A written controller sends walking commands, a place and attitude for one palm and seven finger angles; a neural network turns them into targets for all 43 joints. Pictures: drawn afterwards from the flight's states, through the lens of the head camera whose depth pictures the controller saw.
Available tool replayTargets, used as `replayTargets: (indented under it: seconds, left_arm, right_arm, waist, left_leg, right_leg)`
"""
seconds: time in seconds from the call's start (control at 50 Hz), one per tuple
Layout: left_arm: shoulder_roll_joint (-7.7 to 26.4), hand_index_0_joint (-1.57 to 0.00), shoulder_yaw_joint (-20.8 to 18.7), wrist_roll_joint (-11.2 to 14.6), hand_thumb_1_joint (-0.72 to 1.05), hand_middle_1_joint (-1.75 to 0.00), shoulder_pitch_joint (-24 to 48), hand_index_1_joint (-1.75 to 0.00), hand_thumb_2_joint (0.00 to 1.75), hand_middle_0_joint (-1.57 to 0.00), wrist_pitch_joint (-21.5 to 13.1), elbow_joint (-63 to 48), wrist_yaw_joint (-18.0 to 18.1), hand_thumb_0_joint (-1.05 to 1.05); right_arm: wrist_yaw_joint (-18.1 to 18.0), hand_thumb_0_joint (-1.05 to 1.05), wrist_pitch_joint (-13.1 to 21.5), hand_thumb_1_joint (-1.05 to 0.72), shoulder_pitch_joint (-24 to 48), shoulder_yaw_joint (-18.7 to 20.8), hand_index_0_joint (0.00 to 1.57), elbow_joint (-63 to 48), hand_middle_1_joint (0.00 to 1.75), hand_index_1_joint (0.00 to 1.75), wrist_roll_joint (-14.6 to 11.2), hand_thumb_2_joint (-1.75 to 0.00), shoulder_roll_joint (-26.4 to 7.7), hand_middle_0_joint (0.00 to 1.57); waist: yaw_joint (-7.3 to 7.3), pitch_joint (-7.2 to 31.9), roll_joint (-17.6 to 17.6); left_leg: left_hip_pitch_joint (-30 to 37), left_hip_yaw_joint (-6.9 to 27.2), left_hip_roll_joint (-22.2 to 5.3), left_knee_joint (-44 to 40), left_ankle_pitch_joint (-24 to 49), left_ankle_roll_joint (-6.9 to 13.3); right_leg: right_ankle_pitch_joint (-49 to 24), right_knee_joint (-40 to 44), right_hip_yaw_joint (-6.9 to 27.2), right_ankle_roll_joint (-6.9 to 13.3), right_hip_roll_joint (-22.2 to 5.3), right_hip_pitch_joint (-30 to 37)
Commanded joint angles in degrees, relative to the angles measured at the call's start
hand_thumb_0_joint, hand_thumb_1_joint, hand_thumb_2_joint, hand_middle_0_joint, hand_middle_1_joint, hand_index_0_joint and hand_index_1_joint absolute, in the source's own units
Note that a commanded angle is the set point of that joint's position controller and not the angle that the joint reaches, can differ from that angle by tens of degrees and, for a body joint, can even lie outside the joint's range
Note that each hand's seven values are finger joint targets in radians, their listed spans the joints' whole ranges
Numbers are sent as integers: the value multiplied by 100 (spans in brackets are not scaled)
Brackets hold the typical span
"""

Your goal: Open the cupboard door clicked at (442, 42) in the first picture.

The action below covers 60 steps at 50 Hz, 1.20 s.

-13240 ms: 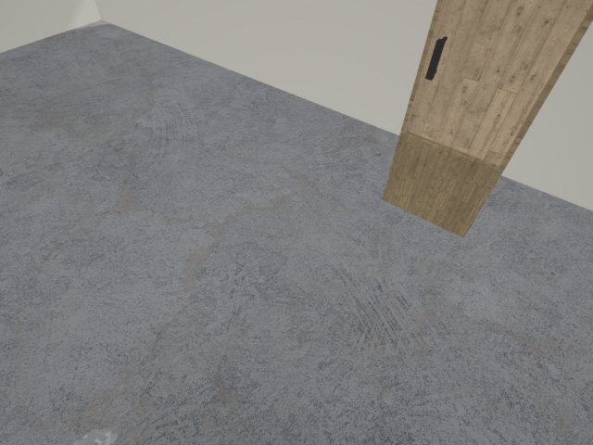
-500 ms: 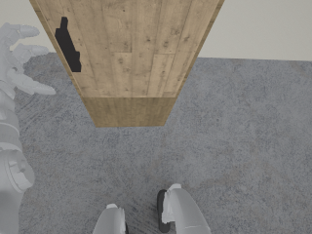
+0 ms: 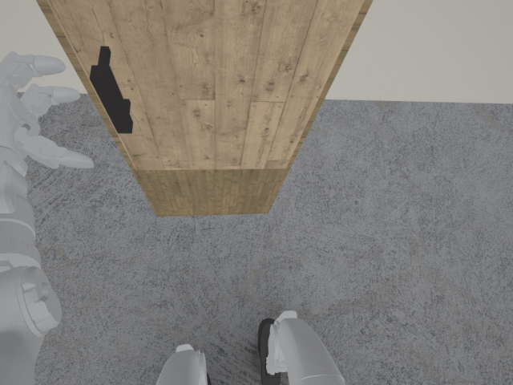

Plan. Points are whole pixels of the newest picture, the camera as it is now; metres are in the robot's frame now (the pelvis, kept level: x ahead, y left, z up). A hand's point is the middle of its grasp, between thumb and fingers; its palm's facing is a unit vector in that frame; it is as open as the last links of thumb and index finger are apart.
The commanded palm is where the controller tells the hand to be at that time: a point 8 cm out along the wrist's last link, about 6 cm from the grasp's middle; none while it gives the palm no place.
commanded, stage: move the hooked fingers beside the handle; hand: left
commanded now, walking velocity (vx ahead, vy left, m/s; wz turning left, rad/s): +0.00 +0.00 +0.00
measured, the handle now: (115, 92) +0.54 +0.17 +0.04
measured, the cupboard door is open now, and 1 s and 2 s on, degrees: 0 0 0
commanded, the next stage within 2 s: slide the fingers in behind the handle in 0.40 s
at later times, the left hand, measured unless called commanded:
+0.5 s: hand (56, 125) +0.48 +0.24 +0.04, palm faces -0.04 -1.00 -0.02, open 14.0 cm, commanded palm +0.47 +0.28 +0.04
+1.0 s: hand (79, 120) +0.49 +0.22 +0.04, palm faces -0.02 -1.00 -0.01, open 14.1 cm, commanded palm +0.47 +0.24 +0.04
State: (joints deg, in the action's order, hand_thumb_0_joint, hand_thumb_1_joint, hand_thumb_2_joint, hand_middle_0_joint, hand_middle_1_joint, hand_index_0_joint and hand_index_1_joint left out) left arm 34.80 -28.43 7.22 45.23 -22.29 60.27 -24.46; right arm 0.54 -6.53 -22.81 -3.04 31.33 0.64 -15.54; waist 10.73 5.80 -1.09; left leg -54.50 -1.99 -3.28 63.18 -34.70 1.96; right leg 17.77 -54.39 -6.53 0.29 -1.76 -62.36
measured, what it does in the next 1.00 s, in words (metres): stands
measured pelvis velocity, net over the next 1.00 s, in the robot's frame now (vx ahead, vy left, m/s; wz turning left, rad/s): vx -0.01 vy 0.00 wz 0.01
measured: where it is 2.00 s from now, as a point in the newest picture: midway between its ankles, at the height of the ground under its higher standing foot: outside the picture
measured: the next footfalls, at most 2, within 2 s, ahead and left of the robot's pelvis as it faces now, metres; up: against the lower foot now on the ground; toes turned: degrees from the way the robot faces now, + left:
none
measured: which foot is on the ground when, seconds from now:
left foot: down 0.00-1.00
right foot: down 0.00-1.00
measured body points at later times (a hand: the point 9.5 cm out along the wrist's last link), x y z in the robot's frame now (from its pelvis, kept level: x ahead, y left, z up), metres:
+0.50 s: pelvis -0.01 +0.00 -0.01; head +0.15 +0.04 +0.41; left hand +0.48 +0.30 +0.05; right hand +0.02 -0.27 -0.11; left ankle -0.06 +0.09 -0.66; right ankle +0.07 -0.13 -0.66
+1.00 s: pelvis -0.01 +0.00 -0.01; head +0.16 +0.03 +0.41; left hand +0.49 +0.27 +0.04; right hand -0.01 -0.26 -0.11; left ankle -0.06 +0.09 -0.66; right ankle +0.07 -0.13 -0.66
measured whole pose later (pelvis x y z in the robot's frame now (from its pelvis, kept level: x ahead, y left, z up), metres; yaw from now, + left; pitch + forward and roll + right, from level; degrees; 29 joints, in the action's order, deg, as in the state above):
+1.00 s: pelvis -0.01 +0.00 -0.01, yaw +1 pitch +26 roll -4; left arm 31.7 -23.9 6.9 49.3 -23.9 63.7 -19.8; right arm 1.0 -5.9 -22.6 -3.0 33.0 1.1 -15.5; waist 10.7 5.6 -1.1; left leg -56.4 -1.4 -2.4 65.2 -34.8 2.2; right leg 18.0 -56.3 -6.6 0.1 -2.6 -64.0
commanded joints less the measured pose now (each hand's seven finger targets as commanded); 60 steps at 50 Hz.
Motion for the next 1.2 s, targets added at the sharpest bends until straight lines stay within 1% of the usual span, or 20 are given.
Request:
replayTargets:
  seconds: [0.0, 0.08, 0.12, 0.14, 0.18, 0.22, 0.26, 0.32, 0.36, 0.5, 0.54, 0.58, 0.68, 0.74, 0.84, 0.92, 0.96, 1.04, 1.1, 1.18]
  left_arm:
    - [1342, -30, 29, 172, -50, -120, 2037, -120, 30, -30, -350, -1078, -42, 0]
    - [1194, -30, 103, 197, -50, -120, 2032, -120, 30, -30, -460, -1017, -19, 0]
    - [1212, -30, 92, 190, -50, -120, 2123, -120, 30, -30, -534, -924, 14, 0]
    - [1128, -30, 154, 218, -50, -120, 2209, -120, 30, -30, -586, -1000, -8, 0]
    - [1450, -30, -70, 160, -50, -120, 2297, -120, 30, -30, -600, -775, 4, 0]
    - [1460, -30, -30, 111, -50, -120, 2427, -120, 30, -30, -606, -655, 3, 0]
    - [1658, -30, -106, 69, -50, -120, 2625, -120, 30, -30, -680, -829, -25, 0]
    - [1594, -30, -48, 92, -50, -120, 2673, -120, 30, -30, -651, -727, -70, 0]
    - [1501, -30, 61, 119, -50, -120, 2759, -120, 30, -30, -623, -815, -138, 0]
    - [1560, -30, 58, 63, -50, -120, 2844, -120, 30, -30, -432, -635, -100, 0]
    - [1382, -30, 155, 101, -50, -120, 2908, -120, 30, -30, -468, -831, -57, 0]
    - [1271, -30, 227, 82, -50, -120, 2969, -120, 30, -30, -438, -733, 23, 0]
    - [1394, -30, 101, -36, -50, -120, 2979, -120, 30, -30, -437, -657, 260, 0]
    - [1609, -30, -113, -72, -50, -120, 2751, -120, 30, -30, -493, -724, 354, 0]
    - [1087, -30, 309, -43, -50, -120, 2698, -120, 30, -30, -509, -917, 325, 0]
    - [806, -30, 475, 12, -50, -120, 2806, -120, 30, -30, -502, -842, 375, 0]
    - [718, -30, 543, -13, -50, -120, 2868, -120, 30, -30, -576, -1034, 414, 0]
    - [322, -30, 874, -35, -50, -120, 2927, -120, 30, -30, -663, -1057, 489, 0]
    - [117, -30, 1005, -33, -50, -120, 2842, -120, 30, -30, -725, -1311, 539, 0]
    - [-224, -30, 1228, 15, -50, -120, 2695, -120, 30, -30, -718, -1267, 602, 0]
  right_arm:
    - [-115, 0, 67, -90, -943, 436, 20, -220, 30, 30, 16, -90, -1106, 20]
    - [-117, 0, 85, -90, -884, 447, 20, -202, 30, 30, 27, -90, -1090, 20]
    - [-122, 0, 92, -90, -825, 446, 20, -192, 30, 30, 22, -90, -1095, 20]
    - [-136, 0, 111, -90, -810, 439, 20, -228, 30, 30, 22, -90, -1090, 20]
    - [-157, 0, 108, -90, -781, 428, 20, -189, 30, 30, 22, -90, -1118, 20]
    - [-172, 0, 128, -90, -717, 396, 20, -203, 30, 30, 20, -90, -1102, 20]
    - [-190, 0, 146, -90, -715, 395, 20, -203, 30, 30, 34, -90, -1117, 20]
    - [-199, 0, 184, -90, -692, 381, 20, -184, 30, 30, 31, -90, -1132, 20]
    - [-196, 0, 187, -90, -705, 378, 20, -162, 30, 30, 31, -90, -1143, 20]
    - [-189, 0, 175, -90, -774, 353, 20, -158, 30, 30, 32, -90, -1176, 20]
    - [-169, 0, 205, -90, -804, 363, 20, -184, 30, 30, 39, -90, -1156, 20]
    - [-146, 0, 187, -90, -845, 377, 20, -108, 30, 30, 54, -90, -1157, 20]
    - [-112, 0, 173, -90, -915, 364, 20, -104, 30, 30, 86, -90, -1139, 20]
    - [-102, 0, 156, -90, -941, 358, 20, -224, 30, 30, 94, -90, -1143, 20]
    - [-65, 0, 129, -90, -959, 392, 20, -205, 30, 30, 76, -90, -1110, 20]
    - [-64, 0, 130, -90, -953, 419, 20, -86, 30, 30, 88, -90, -1111, 20]
    - [-51, 0, 138, -90, -991, 442, 20, -51, 30, 30, 110, -90, -1098, 20]
    - [-38, 0, 143, -90, -973, 453, 20, -20, 30, 30, 120, -90, -1047, 20]
    - [0, 0, 139, -90, -934, 497, 20, 29, 30, 30, 139, -90, -1023, 20]
    - [28, 0, 155, -90, -878, 514, 20, 63, 30, 30, 117, -90, -990, 20]
  waist:
    - [-41, 2822, -886]
    - [-71, 2744, -1013]
    - [-37, 2614, -719]
    - [-27, 2666, -882]
    - [-47, 2661, -713]
    - [-18, 2605, -668]
    - [-57, 2898, -934]
    - [0, 2941, -897]
    - [21, 3106, -1143]
    - [82, 2962, -845]
    - [70, 3090, -1209]
    - [147, 3042, -1038]
    - [109, 2985, -1057]
    - [25, 3068, -808]
    - [74, 3078, -1094]
    - [170, 2846, -814]
    - [113, 3128, -1133]
    - [209, 2955, -1084]
    - [140, 3265, -1259]
    - [180, 3067, -1051]
  left_leg:
    - [1099, 452, 146, -834, 3802, -137]
    - [1323, 478, 137, -822, 3975, -202]
    - [1050, 443, 166, -814, 3583, -162]
    - [1111, 446, 178, -787, 3707, -169]
    - [890, 438, 181, -748, 3478, -164]
    - [631, 403, 221, -722, 3109, -141]
    - [797, 420, 224, -671, 3232, -155]
    - [816, 472, 211, -608, 3230, -163]
    - [1108, 547, 173, -590, 3565, -215]
    - [731, 569, 186, -606, 3055, -164]
    - [1002, 608, 178, -602, 3295, -209]
    - [1096, 655, 142, -587, 3355, -238]
    - [866, 579, 181, -611, 3126, -204]
    - [623, 526, 207, -630, 3065, -147]
    - [1084, 570, 170, -683, 3463, -204]
    - [1045, 584, 159, -718, 3244, -194]
    - [1393, 615, 154, -689, 3622, -260]
    - [1465, 643, 159, -670, 3861, -281]
    - [1852, 678, 132, -625, 4296, -360]
    - [1797, 658, 143, -651, 4249, -335]
  right_leg:
    - [-1943, 103, 423, 118, 308, 2666]
    - [-1851, 80, 391, 128, 294, 2437]
    - [-1763, 87, 421, 119, 284, 2543]
    - [-1834, 21, 413, 154, 283, 2495]
    - [-1778, -12, 450, 132, 267, 2564]
    - [-1673, -36, 481, 131, 255, 2619]
    - [-1681, -99, 501, 149, 252, 2606]
    - [-1575, -120, 474, 135, 250, 2451]
    - [-1589, -157, 436, 141, 256, 2258]
    - [-1312, -138, 405, 124, 263, 2190]
    - [-1312, -175, 377, 163, 270, 2033]
    - [-1236, -137, 342, 122, 286, 1866]
    - [-1266, -139, 373, 134, 277, 2022]
    - [-1461, -172, 407, 157, 291, 2377]
    - [-1506, -104, 371, 160, 294, 2193]
    - [-1379, -13, 357, 117, 291, 2100]
    - [-1463, -59, 336, 137, 292, 2010]
    - [-1601, -67, 295, 154, 289, 1959]
    - [-1714, -67, 288, 139, 284, 1918]
    - [-1785, -17, 268, 140, 294, 1967]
